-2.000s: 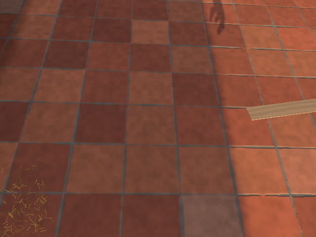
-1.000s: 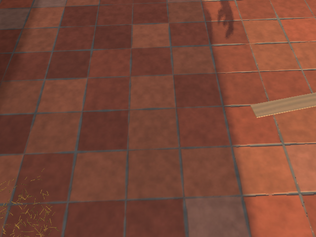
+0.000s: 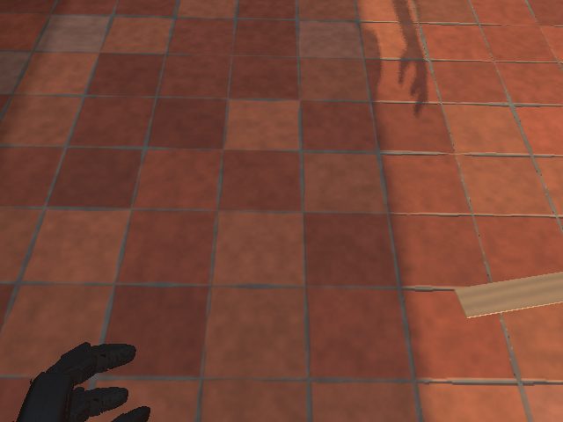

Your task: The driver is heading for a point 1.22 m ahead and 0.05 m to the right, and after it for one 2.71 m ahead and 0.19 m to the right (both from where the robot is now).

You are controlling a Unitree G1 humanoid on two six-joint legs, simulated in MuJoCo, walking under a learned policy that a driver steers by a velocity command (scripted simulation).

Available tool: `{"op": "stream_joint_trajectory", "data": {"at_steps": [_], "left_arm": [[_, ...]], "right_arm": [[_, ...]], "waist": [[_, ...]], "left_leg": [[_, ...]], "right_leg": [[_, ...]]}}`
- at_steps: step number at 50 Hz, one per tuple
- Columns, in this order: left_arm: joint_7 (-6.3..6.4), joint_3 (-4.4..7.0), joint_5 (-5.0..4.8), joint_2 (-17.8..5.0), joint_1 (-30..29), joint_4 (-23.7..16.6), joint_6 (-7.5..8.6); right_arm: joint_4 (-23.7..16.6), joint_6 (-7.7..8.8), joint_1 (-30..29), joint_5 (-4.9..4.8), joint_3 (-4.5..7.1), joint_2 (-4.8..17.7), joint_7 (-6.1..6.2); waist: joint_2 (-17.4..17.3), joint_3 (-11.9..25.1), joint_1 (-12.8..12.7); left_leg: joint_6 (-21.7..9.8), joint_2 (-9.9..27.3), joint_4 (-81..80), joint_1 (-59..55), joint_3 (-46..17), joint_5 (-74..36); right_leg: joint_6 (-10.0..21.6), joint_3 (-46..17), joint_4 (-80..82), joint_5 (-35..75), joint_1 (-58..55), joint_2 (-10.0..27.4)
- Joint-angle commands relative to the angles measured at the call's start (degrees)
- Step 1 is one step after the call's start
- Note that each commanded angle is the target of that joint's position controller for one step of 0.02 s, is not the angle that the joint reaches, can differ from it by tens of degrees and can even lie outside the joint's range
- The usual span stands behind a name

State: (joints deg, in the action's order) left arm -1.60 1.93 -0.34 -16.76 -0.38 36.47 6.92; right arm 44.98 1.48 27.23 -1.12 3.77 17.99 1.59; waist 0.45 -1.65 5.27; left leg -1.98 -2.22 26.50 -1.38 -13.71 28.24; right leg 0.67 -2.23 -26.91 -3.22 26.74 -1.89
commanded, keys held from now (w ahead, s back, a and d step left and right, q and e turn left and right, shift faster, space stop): w+q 0.18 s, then w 0.16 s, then w+e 0.66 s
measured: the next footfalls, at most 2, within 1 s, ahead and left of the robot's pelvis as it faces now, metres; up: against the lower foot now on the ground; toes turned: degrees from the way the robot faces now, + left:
left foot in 0.48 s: +0.40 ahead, +0.19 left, +0.00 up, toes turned +12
right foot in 1.00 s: +0.69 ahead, -0.05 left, +0.00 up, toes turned -9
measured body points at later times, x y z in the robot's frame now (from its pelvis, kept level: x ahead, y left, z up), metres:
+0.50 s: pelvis +0.27 +0.05 +0.00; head +0.31 +0.07 +0.45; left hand +0.19 +0.33 -0.13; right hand +0.56 -0.12 -0.06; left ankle +0.37 +0.18 -0.72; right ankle +0.13 -0.12 -0.71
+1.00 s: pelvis +0.54 +0.06 +0.00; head +0.57 +0.04 +0.44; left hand +0.77 +0.28 -0.09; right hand +0.54 -0.24 -0.13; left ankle +0.37 +0.18 -0.72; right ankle +0.65 -0.04 -0.72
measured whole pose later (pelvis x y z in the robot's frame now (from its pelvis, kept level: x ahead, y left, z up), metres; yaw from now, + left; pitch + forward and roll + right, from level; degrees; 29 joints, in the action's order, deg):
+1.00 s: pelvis +0.54 +0.06 +0.00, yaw -6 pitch +1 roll +2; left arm -3.5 2.8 -1.3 -15.7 4.2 39.4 1.2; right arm 47.1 2.6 18.9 -1.4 5.0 17.4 0.8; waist 1.2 -3.0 3.0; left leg 3.0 3.5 24.0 -5.4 17.1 26.5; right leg 5.8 3.4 -34.8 -8.0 29.3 1.7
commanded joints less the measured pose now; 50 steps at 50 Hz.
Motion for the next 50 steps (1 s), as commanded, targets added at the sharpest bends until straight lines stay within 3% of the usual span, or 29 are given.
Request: {"op": "stream_joint_trajectory", "data": {"at_steps": [1,2,3,4,5,6,8,12,16,18,20,22,23,24,25,26,27,28,29,31,33,35,40,45,47,48,49,50], "left_arm": [[0.82,5.66,1.23,-17.2,22.5,1.8,-0.56],[0.61,4.29,0.48,-10.7,20.6,1.1,-0.68],[0.95,3.49,0.18,-7.6,17.5,0.8,-0.88],[1.0,3.21,0.5,-6.9,14.9,1.1,-1.07],[0.99,2.95,0.84,-5.7,13.6,1.8,-1.21],[1.15,2.77,1.41,-5.3,12.8,2.2,-1.01],[1.17,2.98,0.84,-5.1,12.3,3.2,-0.36],[0.88,3.82,0.36,-7.6,13.3,5.5,0.23],[0.73,3.94,-0.49,-9.3,14.5,7.0,-0.48],[0.65,4.12,-1.36,-10.5,17.9,8.7,-1.05],[0.63,4.21,-1.99,-11.6,20.1,10.2,-2.04],[0.85,4.28,-2.03,-12.8,20.1,10.8,-3.01],[0.98,3.88,-1.94,-12.4,19.6,10.9,-3.29],[1.13,2.78,-1.1,-9.9,19.9,10.4,-3.02],[0.81,0.55,-0.02,-2.9,24.3,8.0,-2.29],[0.82,0.69,-1.07,-4.5,24.5,8.9,-1.49],[0.72,2.32,-2.77,-9.3,20.8,8.0,-1.49],[0.79,2.28,-2.87,-8.7,18.0,7.0,-1.6],[1.07,2.34,-2.01,-7.9,16.8,7.0,-1.97],[1.28,2.59,-1.63,-6.3,19.5,8.3,-3.73],[1.34,2.32,-1.61,-4.0,19.6,8.3,-5.0],[1.5,2.37,-1.38,-3.6,16.9,7.2,-5.54],[-0.36,1.37,-0.83,-1.7,8.2,4.3,-4.84],[-1.86,1.35,-0.82,-2.6,1.5,0.4,-4.98],[-2.14,2.04,-0.78,-3.9,2.5,-0.5,-5.22],[-2.07,2.82,-0.87,-5.2,5.6,-0.2,-5.45],[-1.79,4.21,-1.14,-7.3,12.6,1.3,-5.63],[-0.9,6.34,-1.3,-11.1,22.3,3.9,-6.0]], "right_arm": [[-8.0,1.25,5.0,-0.53,-1.4,-2.4,-0.43],[-6.2,1.32,3.6,-1.78,-0.21,4.5,-0.29],[-6.9,1.24,-3.3,-1.8,0.87,8.1,-0.39],[-7.5,1.13,-6.7,-1.04,0.89,7.9,-0.26],[-8.1,1.17,-9.0,-0.23,1.0,7.2,-0.46],[-8.4,0.89,-8.8,-0.46,1.04,6.2,-0.85],[-9.1,0.12,-9.2,-0.88,0.59,3.8,-1.25],[-11.3,0.13,-13.8,0.2,-0.51,1.5,-1.69],[-12.5,1.69,-21.0,0.18,-1.39,0.9,-3.17],[-14.1,2.11,-25.2,0.04,-1.54,1.0,-3.73],[-15.3,2.45,-27.2,0.15,-1.18,2.2,-4.03],[-14.7,2.76,-23.4,0.37,0.04,4.6,-4.01],[-12.5,2.75,-16.0,0.55,1.38,6.7,-3.66],[-10.3,2.41,-7.1,0.89,2.88,10.0,-2.87],[-9.9,1.91,-1.0,2.62,4.07,16.0,-1.92],[-10.4,1.9,-0.5,2.45,3.24,13.3,-1.95],[-9.9,2.14,-3.7,1.94,1.99,9.6,-2.25],[-9.4,2.41,-6.8,1.34,1.39,7.6,-2.42],[-8.9,2.78,-10.2,1.29,0.87,5.5,-2.66],[-8.5,4.02,-14.3,1.78,0.57,3.2,-2.89],[-7.4,5.16,-15.5,2.0,0.96,3.2,-2.72],[-6.1,5.6,-15.4,2.33,1.39,3.8,-2.25],[-4.0,4.86,-13.1,1.83,2.41,6.5,-1.04],[-1.5,3.03,-9.8,0.18,3.5,8.8,-0.83],[-1.4,2.16,-10.4,-0.27,3.95,10.3,-0.65],[-1.6,1.68,-10.9,-0.54,4.16,11.1,-0.52],[-1.8,1.14,-11.9,-0.86,4.09,11.2,-0.46],[-2.2,1.15,-11.5,-0.65,3.41,9.8,-0.29]], "waist": [[19.3,25.0,-7.7],[13.9,19.6,-8.9],[8.0,10.8,-10.0],[3.4,6.2,-9.0],[3.0,3.2,-8.2],[4.8,2.3,-6.7],[5.5,1.1,-5.9],[2.6,-1.0,-6.0],[1.5,-2.5,-8.1],[1.5,-3.3,-9.4],[2.2,-3.7,-8.9],[3.3,-0.6,-5.4],[3.0,4.1,-1.0],[2.4,10.6,3.1],[-10.4,20.5,2.3],[-13.0,26.5,2.7],[-9.3,17.1,2.4],[-8.6,10.3,0.6],[-6.9,6.5,-1.4],[-8.3,3.7,-4.9],[-6.3,2.0,-6.1],[-4.9,0.0,-6.1],[-2.9,-2.9,-3.3],[-2.3,-5.0,-1.6],[-3.7,-2.8,-3.4],[-4.7,0.0,-5.4],[-4.4,4.0,-9.7],[-2.5,9.2,-14.3]], "left_leg": [[1.1,-3.5,40.2,36.4,3.3,5.3],[1.4,1.2,47.5,42.7,2.1,4.4],[1.4,3.5,48.0,44.4,4.1,-1.0],[1.6,5.8,46.5,42.5,5.9,-5.2],[1.7,7.3,44.1,41.1,6.1,-7.4],[1.6,8.7,42.9,38.6,6.1,-8.9],[1.8,9.7,40.5,37.9,7.3,-9.4],[2.6,10.0,30.0,40.2,7.5,-15.9],[1.7,7.8,14.8,35.7,11.7,-26.9],[1.0,7.2,10.3,34.8,12.8,-27.5],[-0.1,6.2,6.9,34.3,13.4,-23.8],[-1.5,3.8,3.4,26.6,14.9,-21.2],[-2.8,2.1,1.2,15.2,16.2,-23.2],[-4.5,5.6,3.6,-0.2,13.1,-25.1],[-11.8,22.4,2.4,-21.7,-10.6,-18.5],[-14.9,27.6,-6.1,-21.3,-26.6,-13.9],[-12.4,25.4,-7.4,-14.6,-18.4,-11.6],[-10.9,23.0,-8.7,-7.4,-10.1,-13.4],[-9.8,20.5,-10.8,-0.8,-4.6,-15.6],[-8.9,17.8,-15.2,7.7,3.1,-20.5],[-9.5,17.8,-18.0,10.4,8.0,-25.7],[-9.4,17.6,-19.3,10.0,12.2,-28.5],[-8.1,17.0,-20.4,6.9,20.7,-30.0],[-6.8,19.7,-16.8,-2.1,23.8,-34.5],[-5.6,19.8,-10.8,-4.5,25.4,-50.2],[-4.8,19.4,-4.9,-4.9,26.2,-60.2],[-3.5,17.8,5.3,-2.9,27.6,-65.6],[-1.1,15.2,19.4,5.2,28.6,-59.7]], "right_leg": [[14.5,-39.3,5.8,-18.7,-53.0,25.7],[13.5,-43.0,10.2,-28.7,-48.2,25.3],[11.2,-32.4,10.9,-26.0,-40.0,22.9],[10.3,-24.6,11.5,-17.0,-32.6,20.6],[10.0,-19.2,12.6,-10.6,-27.1,18.4],[9.8,-15.2,14.1,-7.4,-23.5,17.1],[10.7,-10.2,16.9,-4.4,-20.5,16.7],[12.6,-4.1,20.1,1.7,-19.6,17.2],[10.7,3.3,20.3,5.5,-19.7,14.5],[10.2,2.8,19.8,5.8,-22.3,15.6],[9.7,1.2,17.5,9.8,-26.2,17.3],[8.1,1.1,10.8,21.0,-28.2,17.2],[6.5,3.0,1.9,27.0,-25.8,14.9],[4.2,4.5,-10.3,20.6,-17.3,12.1],[-0.3,6.4,-33.4,-7.4,3.9,4.1],[-0.7,-3.1,-43.9,-30.4,9.9,0.7],[-0.3,-4.9,-47.5,-27.8,14.9,3.7],[0.0,-3.0,-46.0,-23.4,15.9,6.4],[-0.2,-2.4,-43.2,-19.2,14.3,8.2],[-0.9,-2.9,-40.6,-13.5,7.6,10.1],[-1.7,-3.1,-39.3,-10.7,7.1,10.2],[-2.2,-4.0,-35.2,-6.4,10.0,10.2],[-1.5,-0.3,-18.2,5.5,10.0,9.1],[1.7,3.1,-10.8,0.3,12.3,7.9],[3.8,6.2,-10.0,-5.1,8.1,5.1],[5.1,8.1,-10.3,-8.0,3.1,2.7],[6.8,9.5,-8.4,-7.8,-6.3,-0.2],[9.1,7.6,-5.7,-5.1,-22.1,-1.9]]}}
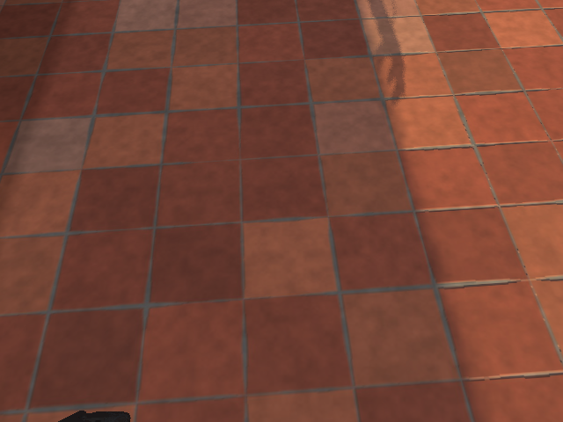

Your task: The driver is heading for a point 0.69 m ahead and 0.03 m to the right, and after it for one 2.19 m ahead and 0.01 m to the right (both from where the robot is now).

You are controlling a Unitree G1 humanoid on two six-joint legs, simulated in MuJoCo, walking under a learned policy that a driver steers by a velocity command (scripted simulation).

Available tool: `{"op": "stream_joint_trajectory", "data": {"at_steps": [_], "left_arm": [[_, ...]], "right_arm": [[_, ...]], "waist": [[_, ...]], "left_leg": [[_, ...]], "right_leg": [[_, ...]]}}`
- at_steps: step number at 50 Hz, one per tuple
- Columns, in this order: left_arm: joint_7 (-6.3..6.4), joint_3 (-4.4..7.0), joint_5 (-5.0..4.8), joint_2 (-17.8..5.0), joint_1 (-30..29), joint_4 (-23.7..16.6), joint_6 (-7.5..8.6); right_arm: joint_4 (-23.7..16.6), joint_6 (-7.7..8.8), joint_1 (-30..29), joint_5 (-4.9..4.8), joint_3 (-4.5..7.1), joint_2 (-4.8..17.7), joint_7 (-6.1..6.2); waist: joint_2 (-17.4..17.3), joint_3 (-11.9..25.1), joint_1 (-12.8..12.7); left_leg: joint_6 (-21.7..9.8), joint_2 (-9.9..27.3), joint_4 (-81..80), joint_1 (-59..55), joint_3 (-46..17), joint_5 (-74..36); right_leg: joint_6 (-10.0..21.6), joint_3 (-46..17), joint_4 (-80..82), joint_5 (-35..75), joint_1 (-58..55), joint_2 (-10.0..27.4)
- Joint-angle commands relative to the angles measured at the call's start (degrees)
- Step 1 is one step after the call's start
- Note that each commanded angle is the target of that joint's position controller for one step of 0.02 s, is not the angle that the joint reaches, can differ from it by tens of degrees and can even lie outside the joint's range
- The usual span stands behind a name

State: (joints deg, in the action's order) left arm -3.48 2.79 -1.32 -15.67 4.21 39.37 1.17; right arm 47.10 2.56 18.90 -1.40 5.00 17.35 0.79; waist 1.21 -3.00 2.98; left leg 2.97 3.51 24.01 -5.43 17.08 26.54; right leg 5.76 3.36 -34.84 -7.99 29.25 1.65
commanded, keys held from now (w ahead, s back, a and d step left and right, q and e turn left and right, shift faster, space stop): w+e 0.36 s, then w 0.34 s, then w+q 0.10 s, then q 0.20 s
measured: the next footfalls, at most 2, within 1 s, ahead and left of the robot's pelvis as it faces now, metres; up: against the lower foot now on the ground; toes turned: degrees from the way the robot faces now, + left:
left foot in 0.48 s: +0.48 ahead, +0.07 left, +0.00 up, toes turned -19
right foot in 0.96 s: +0.66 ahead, -0.24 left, +0.00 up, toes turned -12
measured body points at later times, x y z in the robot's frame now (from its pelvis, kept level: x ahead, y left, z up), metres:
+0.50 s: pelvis +0.30 +0.00 +0.01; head +0.32 -0.01 +0.46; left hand +0.41 +0.28 -0.10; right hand +0.45 -0.29 -0.06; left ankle +0.44 +0.08 -0.72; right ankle +0.13 -0.08 -0.72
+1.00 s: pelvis +0.53 -0.08 +0.01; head +0.57 -0.10 +0.46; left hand +0.84 +0.06 -0.05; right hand +0.44 -0.36 -0.12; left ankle +0.45 +0.08 -0.70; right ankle +0.62 -0.23 -0.72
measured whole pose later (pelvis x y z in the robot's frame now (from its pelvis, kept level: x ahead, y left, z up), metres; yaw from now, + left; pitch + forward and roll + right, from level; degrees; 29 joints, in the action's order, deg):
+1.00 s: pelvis +0.53 -0.08 +0.01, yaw -13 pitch +2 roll +1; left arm -0.7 1.9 1.5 -14.6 -0.7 36.3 5.4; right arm 48.2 2.1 23.4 -0.8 3.4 16.8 0.9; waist 0.4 -2.5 6.2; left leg 0.2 -2.4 36.9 8.8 -5.8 28.5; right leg 0.8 -2.0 -27.4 -2.7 26.4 0.4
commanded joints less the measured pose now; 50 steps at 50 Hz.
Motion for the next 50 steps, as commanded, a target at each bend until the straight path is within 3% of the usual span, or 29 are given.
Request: {"op": "stream_joint_trajectory", "data": {"at_steps": [1,2,3,4,5,6,7,10,15,20,22,23,24,25,26,27,28,29,30,32,34,37,39,44,46,47,48,49,50], "left_arm": [[2.19,7.17,-0.72,-19.3,20.9,1.7,-0.62],[1.61,6.39,-0.25,-19.4,19.6,-1.0,0.66],[1.09,4.94,0.05,-14.3,18.8,-0.8,1.71],[1.1,4.42,0.05,-12.6,16.6,-0.5,2.41],[1.25,3.78,-0.12,-10.5,12.7,-0.9,2.6],[1.56,3.19,0.3,-8.7,9.9,-1.6,2.65],[1.86,2.9,0.88,-8.1,8.6,-2.5,2.62],[2.91,3.32,0.6,-9.5,9.6,-2.1,2.88],[4.34,3.63,0.07,-10.7,13.2,-0.7,2.08],[4.78,3.52,-0.16,-10.0,16.8,1.1,1.4],[4.85,3.55,0.19,-9.7,16.7,1.6,1.22],[4.75,3.48,0.27,-9.4,16.1,1.6,1.07],[4.5,2.91,0.54,-7.9,15.8,1.4,1.06],[4.32,1.8,1.38,-5.5,16.4,0.5,1.07],[4.18,0.53,-0.12,-1.1,26.0,0.3,1.76],[4.31,0.98,-1.09,-5.8,24.9,1.1,2.13],[4.34,2.02,-1.14,-9.7,17.1,0.1,2.23],[4.47,1.91,-0.37,-9.5,12.3,-1.2,2.28],[4.29,1.88,0.63,-8.7,9.7,-2.0,2.57],[3.76,1.77,0.69,-6.8,10.8,-1.8,2.69],[3.55,1.26,0.75,-4.9,11.0,-1.7,2.51],[3.48,0.33,1.48,-3.1,4.9,-3.8,2.89],[3.14,-0.02,1.38,-2.4,1.2,-4.5,3.42],[2.07,0.48,1.37,-3.4,-5.0,-5.9,4.78],[2.1,1.39,1.59,-5.4,-3.1,-5.5,5.03],[2.39,1.96,1.91,-6.5,0.7,-4.3,5.11],[2.98,2.74,2.58,-8.7,5.1,-3.4,5.15],[3.85,3.69,3.92,-13.4,11.9,-3.2,4.74],[3.67,3.33,3.53,-12.9,12.4,-3.4,3.17]], "right_arm": [[-6.8,0.88,1.0,2.16,0.07,3.7,0.3],[-8.5,3.07,0.5,1.65,-1.25,2.3,-0.16],[-9.8,4.55,-7.3,-0.84,-0.02,7.5,-0.78],[-10.7,5.41,-9.4,-1.33,-0.18,7.4,-0.83],[-9.9,5.68,-9.2,0.16,-0.13,7.1,-0.32],[-9.3,5.39,-8.3,1.36,0.31,7.6,-0.06],[-9.1,4.73,-7.4,1.69,0.5,7.7,-0.23],[-9.4,3.22,-7.9,2.33,0.0,5.3,-0.33],[-12.2,3.34,-18.5,1.83,-1.34,2.5,-0.9],[-13.0,4.59,-21.8,0.89,-0.8,4.7,-2.44],[-12.4,5.02,-19.3,0.99,-0.34,5.7,-2.7],[-11.6,5.22,-16.2,1.15,0.07,6.2,-2.56],[-10.2,5.45,-10.8,1.62,0.93,7.6,-2.2],[-9.4,5.56,-2.8,2.46,1.52,10.1,-1.86],[-6.9,4.95,2.9,2.74,2.96,15.4,-2.17],[-6.0,4.75,4.4,0.87,2.06,10.6,-2.75],[-6.6,4.61,1.2,0.64,0.94,6.9,-2.6],[-7.1,4.18,-2.1,1.41,0.35,6.0,-2.49],[-6.8,3.92,-3.9,1.72,-0.14,4.8,-2.44],[-6.4,4.06,-4.8,2.11,-0.74,3.5,-2.16],[-5.5,4.27,-3.8,1.36,-0.62,4.3,-2.03],[-4.2,3.82,-2.1,0.65,-0.04,6.9,-1.58],[-3.4,3.23,-0.8,0.31,0.14,7.7,-1.25],[-0.8,1.1,4.3,0.06,0.26,8.2,-0.41],[-1.4,0.33,3.0,-0.16,0.62,9.0,0.14],[-2.2,0.16,1.2,-0.29,0.62,8.9,0.35],[-3.2,0.34,0.6,0.06,0.22,7.5,0.38],[-5.6,0.73,0.8,1.64,-1.08,3.5,0.34],[-4.4,0.64,12.3,1.03,-2.23,0.5,0.26]], "waist": [[11.4,14.6,-8.8],[11.3,24.1,-7.4],[4.2,18.8,-10.5],[3.0,12.1,-8.9],[-0.7,8.0,-6.2],[0.3,6.3,-4.1],[1.4,5.9,-2.8],[0.8,4.9,-2.2],[3.2,2.3,-6.1],[4.4,2.2,-7.3],[5.9,2.1,-6.0],[6.4,2.8,-4.1],[5.4,6.3,-1.5],[0.7,14.5,1.8],[-17.7,21.5,-1.4],[-16.0,19.3,0.4],[-9.1,10.6,2.0],[-5.0,6.7,1.1],[-4.1,3.2,0.2],[-6.9,3.1,-2.1],[-7.1,3.3,-2.4],[-5.4,1.9,-1.1],[-5.3,1.4,-0.1],[-6.3,2.0,1.1],[-7.4,3.7,-1.0],[-7.2,5.5,-3.4],[-5.8,9.0,-5.5],[3.7,17.4,-7.4],[15.6,27.5,-4.1]], "left_leg": [[-1.9,2.3,43.4,32.7,-3.1,-15.7],[-0.9,-6.6,55.2,45.6,-17.8,9.7],[-2.2,-3.3,56.3,51.8,-22.7,5.3],[-3.5,-1.0,52.3,52.6,-22.2,0.0],[-3.5,1.4,47.3,49.5,-22.1,-3.9],[-3.1,2.9,43.3,45.2,-22.3,-6.7],[-2.6,3.4,41.6,41.9,-22.4,-8.5],[-0.1,2.6,34.7,40.1,-20.6,-12.3],[1.7,-1.2,13.4,37.1,-19.7,-29.1],[-0.2,-2.5,4.8,34.0,-21.4,-30.8],[-2.2,-2.1,4.2,32.1,-21.1,-26.4],[-3.6,-2.7,2.6,28.1,-19.8,-25.0],[-5.5,-2.7,1.2,19.8,-19.1,-24.9],[-9.0,5.0,3.0,5.8,-27.1,-23.6],[-19.4,17.4,-1.4,-13.9,-53.3,-12.9],[-20.1,19.4,-7.7,-13.9,-64.3,4.2],[-17.4,16.9,-8.9,-6.7,-56.5,5.4],[-15.7,14.4,-9.2,0.1,-49.1,-0.5],[-15.7,12.1,-10.4,5.7,-43.9,-7.2],[-14.8,8.9,-12.3,10.2,-37.5,-15.6],[-15.8,8.5,-13.8,11.4,-34.0,-21.0],[-16.6,8.2,-15.7,12.5,-31.0,-25.5],[-15.7,6.7,-15.7,13.5,-28.5,-26.7],[-12.7,5.7,-8.2,11.8,-27.5,-40.0],[-10.7,5.7,-3.1,10.6,-29.7,-40.7],[-9.1,4.3,1.0,12.0,-29.4,-41.5],[-6.9,1.1,8.0,15.9,-28.2,-38.5],[-3.8,-3.7,24.6,28.1,-25.2,-17.5],[-1.5,-7.0,39.5,38.8,-23.3,17.4]], "right_leg": [[11.8,-23.1,4.0,-1.5,-43.8,8.6],[20.1,-52.1,15.3,-14.2,-52.6,17.4],[16.3,-47.4,19.6,-14.0,-50.0,16.9],[14.3,-39.7,19.5,-10.2,-42.8,15.0],[12.2,-33.0,18.9,-3.8,-34.8,12.3],[11.2,-28.4,19.5,2.4,-28.6,10.3],[11.0,-26.4,20.6,6.0,-24.9,9.0],[11.3,-21.2,22.1,14.3,-19.5,7.1],[7.3,-17.2,21.4,7.6,-15.8,3.0],[5.9,-22.9,16.6,2.4,-21.4,6.5],[5.1,-24.8,13.9,5.6,-24.2,8.3],[4.3,-24.5,11.2,9.9,-24.5,7.8],[2.9,-22.6,4.3,15.7,-24.0,4.7],[1.0,-19.3,-10.2,9.3,-18.1,1.4],[-3.8,-12.8,-30.6,-17.9,2.7,-7.9],[-4.2,-14.8,-38.2,-24.7,12.2,-5.8],[-3.9,-14.9,-40.1,-19.8,14.7,-3.3],[-3.8,-12.4,-38.7,-15.8,13.5,-1.1],[-4.0,-11.5,-35.2,-13.1,12.9,0.6],[-4.2,-10.2,-29.6,-9.8,8.0,3.0],[-4.9,-8.4,-25.2,-9.4,7.4,3.6],[-6.3,-6.9,-14.1,-3.2,8.1,4.1],[-7.0,-6.3,-6.1,3.2,5.5,2.8],[-7.2,-5.7,4.9,10.8,-2.3,-2.0],[-5.7,-6.6,8.2,10.2,-6.9,-2.6],[-4.3,-6.1,11.1,13.4,-13.1,-2.4],[-2.4,-7.5,11.9,21.5,-22.4,0.9],[2.4,-17.6,6.2,43.9,-39.4,14.0],[11.0,-30.4,4.0,49.6,-49.9,26.8]]}}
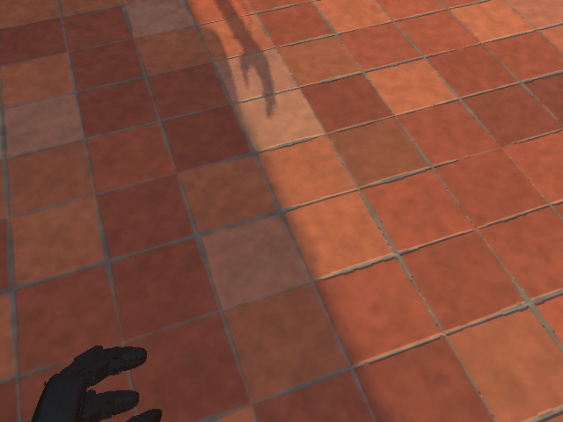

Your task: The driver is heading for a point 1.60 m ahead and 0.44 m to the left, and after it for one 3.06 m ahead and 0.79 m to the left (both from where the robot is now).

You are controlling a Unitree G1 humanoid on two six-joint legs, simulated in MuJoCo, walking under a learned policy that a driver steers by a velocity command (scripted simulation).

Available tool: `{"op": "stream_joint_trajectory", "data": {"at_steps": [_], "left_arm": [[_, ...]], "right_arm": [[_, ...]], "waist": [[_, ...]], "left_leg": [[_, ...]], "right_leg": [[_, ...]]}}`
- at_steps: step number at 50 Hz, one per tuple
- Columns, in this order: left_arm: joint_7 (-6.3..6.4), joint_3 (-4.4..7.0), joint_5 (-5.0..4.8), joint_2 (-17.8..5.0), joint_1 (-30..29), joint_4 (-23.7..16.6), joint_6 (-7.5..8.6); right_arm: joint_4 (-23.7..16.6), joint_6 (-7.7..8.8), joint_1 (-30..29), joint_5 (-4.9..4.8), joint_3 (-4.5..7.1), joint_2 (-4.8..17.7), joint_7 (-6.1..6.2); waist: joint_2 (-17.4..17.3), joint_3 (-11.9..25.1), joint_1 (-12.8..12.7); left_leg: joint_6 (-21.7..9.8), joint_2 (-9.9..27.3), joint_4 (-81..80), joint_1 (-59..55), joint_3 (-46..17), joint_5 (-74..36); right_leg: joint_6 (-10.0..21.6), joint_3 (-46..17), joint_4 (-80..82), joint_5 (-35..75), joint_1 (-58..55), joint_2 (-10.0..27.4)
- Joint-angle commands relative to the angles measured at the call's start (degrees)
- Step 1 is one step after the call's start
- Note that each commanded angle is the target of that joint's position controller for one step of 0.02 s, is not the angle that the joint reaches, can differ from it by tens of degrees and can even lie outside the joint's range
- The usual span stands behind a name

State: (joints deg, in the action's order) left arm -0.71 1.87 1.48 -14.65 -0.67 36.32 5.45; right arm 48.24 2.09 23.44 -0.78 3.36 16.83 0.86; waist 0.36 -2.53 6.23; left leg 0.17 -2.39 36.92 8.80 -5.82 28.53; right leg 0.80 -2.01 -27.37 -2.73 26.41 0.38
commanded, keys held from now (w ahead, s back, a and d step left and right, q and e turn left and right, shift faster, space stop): q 0.72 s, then no key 0.10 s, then e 0.18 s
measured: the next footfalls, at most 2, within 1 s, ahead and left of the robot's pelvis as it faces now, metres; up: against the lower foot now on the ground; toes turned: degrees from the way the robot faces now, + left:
left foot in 0.38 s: +0.08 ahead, +0.14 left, +0.00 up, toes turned +21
right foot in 0.84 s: +0.18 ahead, -0.08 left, +0.00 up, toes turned +32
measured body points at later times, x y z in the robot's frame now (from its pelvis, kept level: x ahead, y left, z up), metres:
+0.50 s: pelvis +0.06 +0.03 +0.01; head +0.09 +0.07 +0.46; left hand +0.13 +0.35 -0.11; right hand +0.29 -0.21 -0.06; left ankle +0.07 +0.13 -0.73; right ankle +0.10 -0.12 -0.66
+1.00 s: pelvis +0.09 +0.00 +0.01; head +0.12 +0.00 +0.46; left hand +0.08 +0.30 -0.10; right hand +0.37 -0.15 -0.09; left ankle +0.05 +0.13 -0.73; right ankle +0.15 -0.10 -0.73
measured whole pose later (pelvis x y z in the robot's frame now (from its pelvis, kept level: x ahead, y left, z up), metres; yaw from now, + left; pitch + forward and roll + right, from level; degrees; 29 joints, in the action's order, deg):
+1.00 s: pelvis +0.09 +0.00 +0.01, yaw +28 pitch +0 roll +0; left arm -0.6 1.8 0.5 -14.2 8.9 47.0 0.9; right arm 37.6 -1.6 9.1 1.7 2.6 16.5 1.5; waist -2.6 -1.8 -0.3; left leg 2.2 -1.7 27.9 14.3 -7.7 13.3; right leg 0.9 -3.5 -27.5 -14.4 13.0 -2.5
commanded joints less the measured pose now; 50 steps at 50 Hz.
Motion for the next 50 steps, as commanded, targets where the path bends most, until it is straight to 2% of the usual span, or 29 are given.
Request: {"op": "stream_joint_trajectory", "data": {"at_steps": [1,2,3,4,5,7,10,14,16,18,19,20,21,22,23,24,25,27,32,36,39,41,42,43,44,45,46,48,50], "left_arm": [[0.71,3.78,-0.43,-10.7,16.3,-0.7,-2.3],[0.85,3.01,-1.12,-8.1,13.3,-0.7,-2.84],[0.91,2.43,-1.33,-6.6,9.7,-0.3,-3.17],[0.84,2.21,-0.99,-6.1,6.4,-0.2,-3.4],[0.8,2.59,-0.21,-7.2,4.3,0.2,-3.39],[0.98,2.94,0.31,-7.4,2.2,0.9,-2.96],[1.7,3.45,-0.28,-8.4,1.9,2.2,-2.82],[1.9,4.24,-1.2,-10.9,2.7,3.7,-4.0],[1.68,4.57,-2.06,-12.0,3.2,4.5,-4.51],[1.65,4.55,-3.07,-11.6,3.7,5.5,-5.05],[1.53,4.16,-2.81,-9.6,6.6,6.9,-5.35],[1.21,3.26,-0.56,-6.3,8.5,6.3,-5.52],[1.88,3.35,0.01,-7.2,3.5,3.5,-5.58],[2.18,4.05,-0.7,-9.3,1.3,3.5,-5.75],[2.4,4.28,-1.58,-9.3,2.4,3.9,-5.92],[2.88,4.53,-1.4,-9.3,4.1,5.3,-6.06],[3.18,4.77,-0.94,-9.9,4.5,5.6,-6.14],[2.93,4.72,-1.21,-9.1,5.6,6.0,-5.89],[2.38,3.8,-1.65,-7.2,3.5,5.4,-5.51],[1.59,3.83,-2.03,-8.0,3.8,5.3,-5.04],[0.8,3.86,-2.18,-8.4,5.9,5.8,-4.51],[0.21,3.72,-1.87,-7.7,8.6,6.5,-4.03],[0.12,3.73,-1.1,-8.5,9.7,6.7,-3.88],[0.25,3.75,0.16,-11.2,9.3,6.0,-3.91],[0.26,2.92,1.34,-10.7,5.6,6.2,-3.91],[0.14,1.52,1.36,-6.3,2.0,4.7,-3.4],[0.03,1.08,0.71,-5.6,0.7,4.9,-3.18],[0.22,1.68,-1.5,-8.4,1.5,5.7,-3.41],[0.39,2.02,-1.6,-10.8,5.0,6.5,-3.6]], "right_arm": [[-4.5,0.33,7.2,-0.72,0.89,6.9,0.34],[-5.5,-0.64,1.8,-1.17,1.7,8.4,0.68],[-5.8,-1.84,-0.4,-0.84,1.88,7.9,1.18],[-6.1,-3.25,-0.7,-0.44,2.19,7.6,1.62],[-6.4,-4.37,-0.1,-0.27,2.08,6.4,1.82],[-7.3,-5.2,-0.1,-0.03,2.03,4.8,1.92],[-9.6,-5.1,-4.2,0.39,1.67,4.0,1.12],[-12.1,-5.31,-8.3,0.22,1.73,5.3,-0.47],[-13.0,-5.64,-8.9,0.2,2.11,6.2,-1.08],[-12.6,-5.62,-7.4,0.49,2.65,6.5,-1.36],[-12.3,-5.51,-5.8,0.84,3.44,8.5,-0.94],[-13.3,-5.27,-5.0,0.91,5.07,15.3,0.19],[-15.2,-4.33,-6.1,2.45,5.08,17.8,-0.04],[-15.1,-3.06,-6.0,2.85,4.37,14.9,-0.58],[-15.0,-2.18,-8.3,2.23,4.0,13.7,-0.55],[-15.4,-2.01,-11.1,1.17,3.65,12.0,-0.32],[-15.8,-2.19,-13.1,0.49,3.17,11.0,0.05],[-16.5,-2.51,-13.5,0.82,2.64,10.1,0.64],[-17.0,-3.26,-12.4,0.49,3.29,11.3,1.44],[-17.6,-3.88,-13.3,0.61,3.6,11.8,0.96],[-17.6,-4.19,-14.4,0.47,3.16,10.8,0.56],[-17.5,-4.53,-15.7,-0.09,2.62,9.8,0.65],[-16.8,-4.43,-14.1,0.12,2.0,8.1,0.77],[-16.3,-4.11,-11.2,1.56,0.82,4.5,0.71],[-17.3,-3.71,-10.7,1.74,0.94,4.5,0.78],[-15.9,-3.42,-11.3,2.78,1.27,6.9,1.0],[-15.2,-3.2,-11.9,2.7,1.51,7.0,0.92],[-13.9,-2.83,-13.9,3.1,1.11,5.0,0.91],[-13.9,-2.69,-15.3,2.38,1.28,6.0,0.86]], "waist": [[11.6,26.1,-8.5],[8.4,18.0,-8.4],[6.2,13.1,-7.2],[6.8,9.8,-5.6],[8.4,7.6,-4.2],[8.8,6.4,-3.2],[6.7,7.3,-4.1],[6.5,7.8,-5.3],[6.5,7.2,-5.1],[5.0,7.1,-3.8],[1.1,6.7,-3.8],[-15.7,6.2,-5.8],[-19.8,5.8,-3.7],[-12.3,7.2,-2.3],[-10.1,6.8,-4.2],[-7.0,7.1,-5.5],[-7.4,7.1,-6.2],[-7.9,9.0,-7.0],[-8.2,8.7,-5.4],[-9.6,7.7,-4.9],[-10.0,8.7,-5.1],[-9.3,8.8,-7.1],[-7.1,9.0,-7.1],[3.1,9.9,-4.8],[13.1,6.2,-1.5],[10.6,5.4,-2.9],[9.5,4.9,-2.6],[8.9,3.9,-3.9],[6.9,4.0,-5.0]], "left_leg": [[2.2,1.7,32.4,26.5,-2.0,12.1],[3.0,3.3,34.3,30.3,0.2,8.1],[3.9,4.9,33.5,30.3,1.4,5.0],[4.6,6.2,32.3,27.5,1.6,2.7],[5.2,6.4,31.7,23.2,2.7,0.0],[5.2,6.5,28.3,19.6,4.1,-3.8],[4.0,7.8,19.0,17.4,4.4,-9.4],[2.2,7.4,10.2,13.5,6.2,-11.4],[0.8,6.8,5.1,11.6,7.4,-11.1],[-1.7,4.5,-4.5,5.6,9.2,-16.5],[-3.7,4.5,-9.8,1.1,6.4,-22.4],[-9.0,17.4,-15.1,-5.7,-11.5,-42.5],[-19.6,25.0,-18.2,-3.5,-24.7,-43.3],[-19.7,22.6,-18.8,-3.1,-21.2,-40.6],[-16.7,19.8,-18.1,-2.7,-16.8,-38.3],[-13.8,17.3,-17.4,-2.8,-14.2,-35.6],[-12.8,16.4,-17.1,-2.1,-12.9,-36.9],[-12.8,14.7,-16.7,-1.3,-11.6,-40.2],[-13.1,13.4,-16.1,-2.7,-14.2,-33.2],[-13.5,12.7,-16.0,1.1,-18.7,-29.1],[-12.8,12.6,-13.9,0.3,-20.6,-32.0],[-10.5,10.5,-11.4,2.2,-19.8,-31.4],[-7.6,8.7,-9.7,4.5,-17.8,-25.9],[-3.8,3.0,-1.4,8.9,-11.1,-13.6],[-0.7,-2.2,-0.4,12.1,-5.2,0.7],[1.8,1.2,3.4,8.6,-5.2,2.4],[2.5,2.1,0.8,7.2,-3.8,-2.0],[3.0,2.5,-10.6,3.1,-2.6,-15.9],[2.5,2.8,-11.8,-1.0,-1.7,-22.0]], "right_leg": [[15.7,-25.4,0.5,29.8,-41.9,25.2],[13.8,-19.7,2.9,20.5,-35.7,21.8],[12.6,-15.5,5.5,15.0,-28.5,19.2],[12.1,-12.2,8.0,10.1,-21.1,17.7],[12.1,-8.8,10.9,7.4,-14.1,16.2],[12.7,-4.1,13.4,5.7,-9.3,15.4],[13.1,-0.3,13.4,7.3,-10.7,16.3],[12.5,1.7,12.4,5.7,-13.4,18.2],[11.0,2.1,10.3,4.0,-15.2,19.0],[7.2,4.7,4.9,-1.1,-14.1,17.0],[3.4,7.3,-1.3,-6.7,-11.0,14.2],[-2.8,13.8,-18.7,-22.5,0.6,6.6],[-5.0,6.9,-31.6,-36.1,11.2,-0.9],[-4.2,0.8,-38.1,-34.2,12.1,0.1],[-3.3,-0.7,-38.8,-29.2,12.5,0.9],[-3.3,-1.4,-37.6,-25.2,12.4,1.7],[-3.7,-1.6,-37.1,-22.4,11.5,1.7],[-4.5,-1.4,-37.2,-19.1,8.2,0.3],[-5.9,-2.6,-22.4,-16.7,5.2,-1.1],[-5.4,-3.0,-14.8,-18.0,-0.8,-2.4],[-4.4,-2.3,-9.0,-17.5,-4.9,-2.0],[-2.6,-0.8,2.3,-9.0,-11.8,-1.8],[-1.1,-2.8,6.8,-2.2,-16.5,1.5],[2.4,-13.2,9.9,5.1,-21.0,11.5],[11.1,-22.1,10.6,8.5,-14.9,17.4],[13.4,-22.3,12.0,4.5,-11.5,17.5],[11.2,-19.3,11.2,1.2,-11.9,14.1],[6.1,-14.8,8.5,-2.0,-13.0,8.4],[4.4,-14.6,7.4,-0.6,-11.8,6.5]]}}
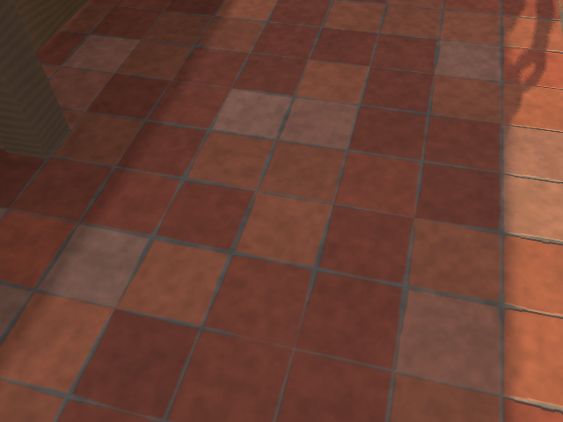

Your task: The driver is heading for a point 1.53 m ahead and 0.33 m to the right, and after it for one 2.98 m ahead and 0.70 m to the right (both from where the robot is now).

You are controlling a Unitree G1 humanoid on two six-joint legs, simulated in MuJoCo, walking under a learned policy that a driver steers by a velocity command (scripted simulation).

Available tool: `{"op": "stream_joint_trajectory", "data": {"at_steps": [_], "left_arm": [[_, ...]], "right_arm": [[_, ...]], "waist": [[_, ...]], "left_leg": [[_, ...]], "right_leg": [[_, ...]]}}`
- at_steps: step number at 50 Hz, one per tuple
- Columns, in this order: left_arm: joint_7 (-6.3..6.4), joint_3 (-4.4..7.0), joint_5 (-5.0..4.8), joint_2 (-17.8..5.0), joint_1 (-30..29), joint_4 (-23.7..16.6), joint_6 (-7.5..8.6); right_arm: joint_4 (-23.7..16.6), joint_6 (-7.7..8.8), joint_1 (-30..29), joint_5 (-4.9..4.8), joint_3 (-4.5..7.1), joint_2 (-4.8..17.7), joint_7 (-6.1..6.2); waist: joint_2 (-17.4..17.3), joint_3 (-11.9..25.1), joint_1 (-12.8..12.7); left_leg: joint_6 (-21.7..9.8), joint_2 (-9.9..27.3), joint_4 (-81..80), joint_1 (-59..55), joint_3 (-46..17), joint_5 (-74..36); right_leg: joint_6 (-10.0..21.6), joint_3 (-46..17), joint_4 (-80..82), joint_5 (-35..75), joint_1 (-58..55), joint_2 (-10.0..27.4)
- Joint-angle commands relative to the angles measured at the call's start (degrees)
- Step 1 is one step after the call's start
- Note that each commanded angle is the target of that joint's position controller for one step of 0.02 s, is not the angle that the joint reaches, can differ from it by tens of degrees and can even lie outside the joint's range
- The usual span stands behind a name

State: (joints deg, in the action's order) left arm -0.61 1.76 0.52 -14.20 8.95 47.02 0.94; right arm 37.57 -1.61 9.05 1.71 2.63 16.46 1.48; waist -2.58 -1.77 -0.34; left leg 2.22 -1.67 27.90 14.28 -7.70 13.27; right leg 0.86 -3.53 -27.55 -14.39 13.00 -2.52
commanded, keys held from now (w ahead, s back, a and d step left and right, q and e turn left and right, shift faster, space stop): e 0.68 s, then no key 0.04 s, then q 0.28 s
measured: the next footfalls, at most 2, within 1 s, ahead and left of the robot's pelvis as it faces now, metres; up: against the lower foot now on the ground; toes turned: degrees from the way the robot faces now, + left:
right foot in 0.48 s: +0.00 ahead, -0.13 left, +0.00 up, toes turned -18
left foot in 0.92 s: +0.10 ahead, +0.08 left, +0.00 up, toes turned -25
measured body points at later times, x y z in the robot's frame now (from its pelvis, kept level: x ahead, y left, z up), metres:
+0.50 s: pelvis -0.01 -0.03 -0.01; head +0.02 -0.06 +0.43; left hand +0.21 +0.21 -0.10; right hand +0.04 -0.34 -0.13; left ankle +0.01 +0.13 -0.73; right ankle -0.04 -0.12 -0.74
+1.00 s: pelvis +0.00 -0.04 +0.00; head +0.02 -0.04 +0.45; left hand +0.25 +0.12 -0.10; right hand +0.01 -0.34 -0.11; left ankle +0.06 +0.09 -0.74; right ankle -0.04 -0.12 -0.74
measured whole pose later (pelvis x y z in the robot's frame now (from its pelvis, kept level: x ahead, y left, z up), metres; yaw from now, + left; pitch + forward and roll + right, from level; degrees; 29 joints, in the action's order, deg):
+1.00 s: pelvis +0.00 -0.04 +0.00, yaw -22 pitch +0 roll +0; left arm 0.6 0.6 1.5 -14.1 7.3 40.8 -0.2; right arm 42.1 -0.3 11.7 -0.3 2.8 16.0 0.7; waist 0.2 -1.6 0.9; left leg 2.2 1.3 30.2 14.7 -3.5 15.8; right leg 2.6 -2.9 -30.3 -16.3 13.8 -4.6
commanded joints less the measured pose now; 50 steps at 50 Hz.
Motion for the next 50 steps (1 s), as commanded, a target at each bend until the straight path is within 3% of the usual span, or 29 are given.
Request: {"op": "stream_joint_trajectory", "data": {"at_steps": [1,4,9,11,12,13,14,15,16,19,21,23,24,25,26,27,28,29,30,34,37,42,44,45,46,47,48,49,50], "left_arm": [[0.23,2.42,-0.68,-12.2,-2.4,-4.2,0.87],[0.5,2.61,-1.42,-12.3,-5.0,-5.5,0.13],[1.42,3.39,-2.04,-11.9,-4.1,-7.5,-1.63],[1.39,3.2,-2.12,-10.4,-3.6,-8.1,-2.06],[1.17,3.04,-1.99,-9.4,-2.6,-8.4,-2.18],[0.88,3.47,-1.83,-10.2,-2.4,-8.6,-2.23],[0.63,4.42,-1.78,-12.1,-2.9,-8.9,-2.39],[0.46,4.71,-2.08,-11.8,-2.0,-8.7,-2.83],[0.32,4.15,-2.18,-10.0,-1.6,-8.7,-3.34],[-0.64,2.92,-1.96,-7.5,-2.9,-10.0,-3.76],[-1.39,3.41,-2.21,-8.9,-1.9,-10.8,-3.85],[-1.48,4.18,-1.91,-9.5,2.6,-9.7,-4.13],[-0.81,5.0,-1.56,-11.3,4.7,-9.3,-4.18],[0.39,6.7,-1.56,-18.8,6.1,-10.7,-3.92],[-0.2,6.5,1.17,-21.2,5.9,-12.6,-2.43],[-0.59,5.94,1.61,-18.8,5.2,-12.7,-1.11],[-0.34,5.39,0.72,-16.9,3.1,-12.4,-0.41],[0.25,5.05,-0.46,-15.2,0.8,-12.5,-0.46],[0.77,4.52,-1.25,-14.0,-0.8,-12.7,-0.75],[2.16,4.0,-1.05,-12.8,0.5,-13.1,-1.45],[2.65,3.6,-0.82,-11.8,0.6,-13.0,-1.79],[1.64,1.6,0.86,-7.9,-0.2,-11.1,-1.6],[1.12,1.32,0.91,-8.2,-1.1,-10.0,-1.43],[1.01,1.23,0.61,-8.3,-1.3,-9.5,-1.29],[1.03,1.38,0.5,-8.8,0.5,-8.7,-0.95],[1.22,1.61,1.01,-9.5,1.6,-8.6,-0.56],[1.28,2.08,1.28,-10.2,3.9,-8.8,-0.18],[1.74,2.11,1.23,-10.0,1.7,-9.0,-0.23],[2.15,2.38,0.95,-9.9,-0.1,-9.4,-0.5]], "right_arm": [[-2.9,0.94,-0.8,-0.45,2.4,7.9,0.46],[-2.3,1.2,0.6,-0.49,2.65,6.7,0.73],[-1.7,2.0,2.5,-1.0,3.72,6.8,0.7],[-1.6,1.8,4.2,-0.72,4.35,8.4,0.78],[-1.5,1.79,4.8,-0.38,4.65,9.8,0.87],[-2.4,2.01,3.4,-0.12,4.41,9.4,1.28],[-3.0,2.3,3.1,-0.03,3.9,8.7,1.56],[-3.3,2.47,0.9,-0.5,3.7,8.5,1.77],[-3.2,2.51,-1.1,-1.18,3.95,9.2,1.72],[-2.5,1.58,-1.8,-1.33,4.62,11.0,1.54],[-2.0,1.08,-0.7,-1.89,4.77,11.2,1.27],[-1.4,0.98,-0.6,-3.14,4.58,10.6,0.93],[0.2,1.19,3.1,-2.93,4.06,8.5,0.54],[-1.0,1.16,4.1,-0.11,2.92,4.9,0.24],[-4.4,1.49,-2.4,-0.16,2.65,5.2,0.84],[-4.3,1.39,-4.3,-1.41,3.32,7.6,1.28],[-3.9,1.27,-3.9,-1.8,3.66,8.3,1.58],[-2.4,1.18,-3.0,-1.3,4.02,8.5,2.13],[-2.2,1.05,-2.7,-1.0,4.21,8.8,2.38],[-1.6,1.43,-1.4,-1.53,3.65,6.3,1.49],[-1.0,1.38,-2.1,-1.7,2.96,5.3,1.14],[0.0,1.62,-2.1,-1.95,1.81,4.1,-0.15],[0.4,1.93,-1.3,-2.21,1.72,4.4,-0.5],[0.7,2.19,-0.7,-2.05,1.62,4.6,-0.62],[0.2,2.38,-1.2,-1.52,1.77,6.2,-0.59],[-0.7,2.52,-1.1,-1.19,2.21,9.3,-0.33],[-0.6,2.47,-1.6,-1.77,3.13,12.9,-0.32],[-0.5,2.41,-1.3,-2.48,3.37,11.9,-0.68],[-0.6,2.46,-1.2,-2.43,2.99,10.2,-0.88]], "waist": [[8.4,3.5,0.2],[9.1,2.0,1.3],[3.6,4.0,0.8],[-2.9,4.1,0.9],[-8.1,4.3,0.8],[-11.5,4.8,1.1],[-7.8,4.3,1.4],[-3.7,3.7,0.0],[-2.6,2.6,-0.8],[-5.7,3.4,0.7],[-6.9,5.6,1.1],[-5.3,6.8,-1.0],[-0.1,6.6,-1.0],[17.3,5.3,0.4],[19.2,8.2,-2.6],[12.2,8.1,-3.5],[10.3,5.6,-1.8],[7.4,4.9,-0.7],[8.1,4.3,0.1],[8.4,6.9,0.4],[8.8,7.2,-0.3],[10.5,5.2,-1.7],[9.7,3.4,-0.8],[8.7,2.6,0.3],[6.9,2.2,0.0],[3.7,3.0,-1.0],[-2.5,3.7,-3.9],[-4.9,4.0,-2.1],[-5.7,3.7,-1.4]], "left_leg": [[-0.6,1.7,-0.3,-7.2,1.4,-5.0],[-1.3,1.0,0.8,-4.0,3.6,-1.1],[-3.0,3.2,0.1,-5.8,3.3,-4.5],[-7.4,9.6,-4.5,-8.9,-2.8,-6.8],[-11.8,16.8,-7.5,-10.5,-9.4,-11.8],[-16.7,23.9,-8.8,-10.2,-14.5,-19.0],[-19.2,26.5,-9.2,-8.7,-15.1,-24.2],[-17.9,24.8,-8.5,-7.5,-11.1,-24.0],[-15.3,21.8,-8.4,-6.8,-6.1,-22.0],[-12.8,17.0,-7.3,-4.5,3.5,-23.3],[-12.3,17.4,-4.9,-6.0,5.4,-22.8],[-9.5,16.8,0.5,-3.9,8.1,-17.1],[-5.8,14.4,7.8,1.2,11.9,-9.0],[0.8,7.5,25.8,17.6,16.7,17.8],[2.2,1.2,37.7,24.2,7.2,28.6],[1.8,2.5,42.5,24.9,3.3,25.9],[1.0,3.4,41.9,25.2,2.7,20.5],[1.0,4.3,39.9,25.2,2.4,15.7],[1.5,4.4,38.3,24.1,2.1,12.5],[2.9,2.0,34.4,20.2,2.7,6.8],[3.6,2.7,25.9,18.2,3.0,5.1],[2.8,4.9,12.5,4.5,5.0,5.1],[1.7,4.2,5.1,0.2,6.0,2.6],[0.8,3.7,-1.5,-2.4,6.4,-2.3],[-0.1,4.5,-4.2,-4.0,4.8,-8.5],[-1.5,7.9,-3.1,-4.9,0.6,-19.8],[-4.2,9.1,-0.3,-4.3,-1.6,-23.8],[-6.3,9.0,-2.0,-0.7,-3.5,-17.9],[-7.1,9.7,-3.7,1.0,-5.9,-15.1]], "right_leg": [[4.1,-13.3,8.3,8.6,3.4,8.9],[5.2,-14.8,6.6,5.7,3.8,8.4],[4.7,-14.2,-0.4,9.5,6.8,5.0],[1.6,-8.5,-8.3,3.9,12.6,1.1],[-0.1,-4.1,-15.1,-2.8,16.1,-1.0],[-1.5,-1.2,-26.3,-17.6,18.5,0.0],[-2.6,-1.4,-36.7,-22.2,20.3,2.0],[-3.2,-1.9,-38.9,-20.5,20.2,3.7],[-3.6,-1.1,-35.1,-17.1,19.9,5.1],[-4.3,4.0,-24.2,-11.5,12.2,5.3],[-3.6,6.3,-16.6,-8.5,8.1,4.0],[-1.4,9.1,-4.7,0.7,0.3,1.3],[0.6,5.5,1.5,7.3,-6.0,1.3],[6.9,-16.6,5.8,28.3,-14.4,15.5],[19.4,-31.2,7.5,34.4,-9.9,25.3],[20.2,-28.0,8.6,28.7,-9.2,23.6],[16.8,-23.1,8.4,23.3,-7.6,20.2],[13.6,-20.3,8.0,18.1,-7.4,17.3],[12.3,-18.7,7.9,18.8,-6.1,15.9],[12.3,-16.3,7.8,21.6,-6.6,13.0],[12.0,-15.6,7.7,17.8,-7.9,12.9],[12.1,-13.1,8.8,10.5,-0.7,12.1],[11.4,-12.9,8.3,7.7,1.0,12.0],[10.0,-12.3,7.6,7.0,1.6,11.2],[7.9,-11.8,6.7,6.7,1.4,10.0],[5.5,-9.9,3.6,4.7,1.1,7.8],[3.7,-5.6,2.0,2.8,1.4,3.6],[1.7,-1.2,-0.7,2.4,-0.8,1.1],[0.9,0.4,-2.9,2.1,-1.5,0.5]]}}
